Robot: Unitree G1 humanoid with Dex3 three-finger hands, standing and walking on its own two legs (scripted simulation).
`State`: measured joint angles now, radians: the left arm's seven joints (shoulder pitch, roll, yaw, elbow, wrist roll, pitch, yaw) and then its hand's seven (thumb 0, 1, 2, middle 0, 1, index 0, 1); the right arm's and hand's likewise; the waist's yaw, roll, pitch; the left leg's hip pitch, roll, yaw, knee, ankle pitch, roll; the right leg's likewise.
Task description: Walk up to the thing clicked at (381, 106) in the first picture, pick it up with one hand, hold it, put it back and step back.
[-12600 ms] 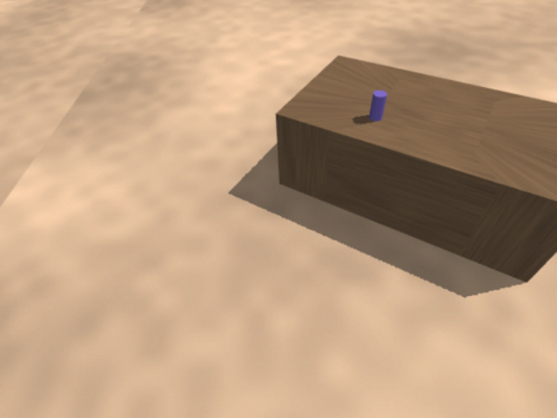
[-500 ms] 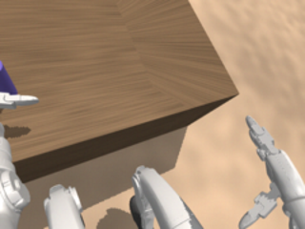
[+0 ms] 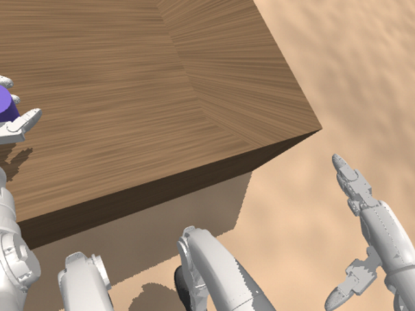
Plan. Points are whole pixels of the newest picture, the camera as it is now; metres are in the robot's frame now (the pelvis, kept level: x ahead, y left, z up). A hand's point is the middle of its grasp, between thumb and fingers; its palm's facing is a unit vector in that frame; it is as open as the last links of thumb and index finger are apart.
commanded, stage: settle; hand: left
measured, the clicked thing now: out of the picture +0.53 +0.22 -0.08
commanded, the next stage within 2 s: lift in 1.30 s
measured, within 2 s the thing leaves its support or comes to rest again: leaves its support in 0.26 s
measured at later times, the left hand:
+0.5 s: hand out of the picture +0.53 +0.22 -0.02, palm faces +0.22 -0.98 -0.01, open 7.4 cm
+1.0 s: hand out of the picture +0.53 +0.22 +0.01, palm faces +0.22 -0.97 -0.01, open 7.4 cm
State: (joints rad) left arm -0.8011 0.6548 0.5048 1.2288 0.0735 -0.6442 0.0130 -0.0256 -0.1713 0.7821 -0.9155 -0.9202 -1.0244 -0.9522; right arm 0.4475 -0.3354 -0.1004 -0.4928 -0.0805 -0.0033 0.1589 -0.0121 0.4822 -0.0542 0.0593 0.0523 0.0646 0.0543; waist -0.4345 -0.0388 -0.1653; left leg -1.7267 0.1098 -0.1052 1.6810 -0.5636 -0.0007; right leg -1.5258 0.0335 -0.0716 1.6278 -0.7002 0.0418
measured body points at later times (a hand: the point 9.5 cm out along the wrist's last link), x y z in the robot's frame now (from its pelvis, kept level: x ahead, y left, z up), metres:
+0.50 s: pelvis +0.00 +0.00 +0.02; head +0.18 +0.10 +0.42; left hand +0.51 +0.27 -0.01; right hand +0.18 -0.24 +0.13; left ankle +0.07 +0.12 -0.52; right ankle +0.03 -0.15 -0.52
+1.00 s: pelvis +0.00 +0.00 +0.04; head +0.18 +0.09 +0.44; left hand +0.51 +0.27 +0.02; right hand +0.19 -0.25 +0.13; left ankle +0.07 +0.12 -0.52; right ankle +0.03 -0.15 -0.52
